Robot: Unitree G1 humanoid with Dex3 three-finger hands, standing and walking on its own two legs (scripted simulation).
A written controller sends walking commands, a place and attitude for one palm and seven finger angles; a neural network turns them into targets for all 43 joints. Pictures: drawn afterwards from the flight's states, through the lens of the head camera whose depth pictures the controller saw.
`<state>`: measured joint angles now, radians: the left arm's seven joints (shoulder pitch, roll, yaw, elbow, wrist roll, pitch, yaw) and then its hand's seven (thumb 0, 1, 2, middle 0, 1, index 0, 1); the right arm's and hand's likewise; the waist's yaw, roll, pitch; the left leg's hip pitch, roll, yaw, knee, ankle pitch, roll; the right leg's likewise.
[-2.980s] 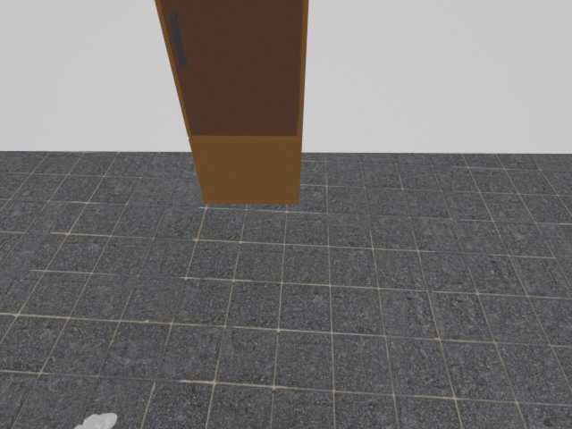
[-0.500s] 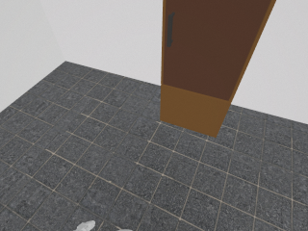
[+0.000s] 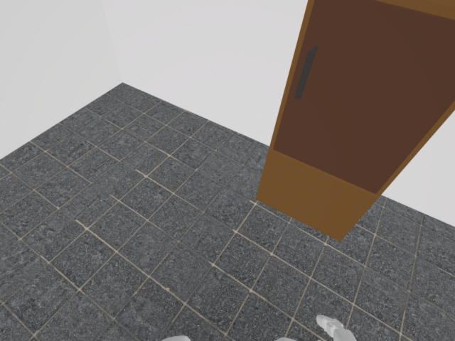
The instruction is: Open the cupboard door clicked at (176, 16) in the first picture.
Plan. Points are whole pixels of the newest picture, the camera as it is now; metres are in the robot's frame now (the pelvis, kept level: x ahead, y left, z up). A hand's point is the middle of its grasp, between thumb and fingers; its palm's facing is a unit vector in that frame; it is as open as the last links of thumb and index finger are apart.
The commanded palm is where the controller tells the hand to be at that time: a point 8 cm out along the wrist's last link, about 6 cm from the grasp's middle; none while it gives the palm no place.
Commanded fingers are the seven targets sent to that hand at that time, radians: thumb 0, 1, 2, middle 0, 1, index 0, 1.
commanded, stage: turn to face it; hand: left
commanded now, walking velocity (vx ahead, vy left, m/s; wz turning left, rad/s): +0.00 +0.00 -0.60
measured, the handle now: (306, 73) +0.86 -0.13 +0.04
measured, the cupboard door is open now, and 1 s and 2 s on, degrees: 0 0 0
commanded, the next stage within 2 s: take the last steps up to it in 0.58 s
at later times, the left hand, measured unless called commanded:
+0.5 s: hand out of the picture +0.13 +0.14 -0.14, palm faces -0.22 -0.93 -0.28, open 7.4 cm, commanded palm none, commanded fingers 0.00 0.90 0.90 -0.20 -0.30 -0.20 -0.30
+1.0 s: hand (177, 333) +0.16 +0.11 -0.16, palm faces -0.39 -0.90 -0.18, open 7.4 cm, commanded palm none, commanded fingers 0.00 0.90 0.90 -0.20 -0.30 -0.20 -0.30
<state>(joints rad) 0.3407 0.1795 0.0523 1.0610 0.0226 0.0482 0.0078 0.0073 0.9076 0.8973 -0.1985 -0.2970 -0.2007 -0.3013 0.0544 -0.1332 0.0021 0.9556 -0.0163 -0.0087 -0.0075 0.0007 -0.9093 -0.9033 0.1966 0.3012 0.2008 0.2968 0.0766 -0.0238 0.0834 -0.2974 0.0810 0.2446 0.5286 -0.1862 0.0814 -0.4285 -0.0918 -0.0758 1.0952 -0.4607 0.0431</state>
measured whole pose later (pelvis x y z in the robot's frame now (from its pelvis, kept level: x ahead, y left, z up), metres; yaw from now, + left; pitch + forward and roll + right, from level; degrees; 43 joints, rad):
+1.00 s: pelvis +0.02 -0.03 +0.01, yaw -24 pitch +0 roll +0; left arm 0.20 0.18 0.06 1.02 0.03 0.02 -0.03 0.01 0.91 0.90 -0.20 -0.30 -0.20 -0.30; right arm 0.35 -0.15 -0.03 1.06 -0.03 -0.02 -0.02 0.00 -0.91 -0.90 0.20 0.30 0.20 0.30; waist -0.03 0.01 0.03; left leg -0.13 0.07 0.13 0.44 -0.30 -0.02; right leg -0.28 -0.03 -0.08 0.62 -0.38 0.01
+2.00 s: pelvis +0.28 -0.12 +0.00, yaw -24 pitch -1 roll +1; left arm 0.12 0.12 0.02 1.04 0.03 -0.03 0.03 0.00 0.91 0.90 -0.20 -0.30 -0.20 -0.30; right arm 0.32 -0.13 -0.03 1.14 0.00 0.02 -0.03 0.00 -0.91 -0.90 0.20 0.30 0.20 0.30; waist -0.04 0.04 0.07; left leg -0.24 0.05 0.08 0.79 -0.54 -0.03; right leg -0.30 -0.05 -0.14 0.56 -0.23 -0.06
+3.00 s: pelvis +0.23 -0.12 +0.01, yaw -24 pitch -2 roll +0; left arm 0.26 0.14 0.02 1.13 0.01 0.00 0.03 0.02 0.94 0.90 -0.20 -0.30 -0.20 -0.30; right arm 0.30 -0.13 -0.01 1.17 -0.01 0.02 -0.04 0.00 -0.91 -0.90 0.19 0.30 0.20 0.30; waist -0.02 0.03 0.03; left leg -0.19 0.10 0.01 0.43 -0.21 -0.08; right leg -0.13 0.04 -0.09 0.44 -0.29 -0.06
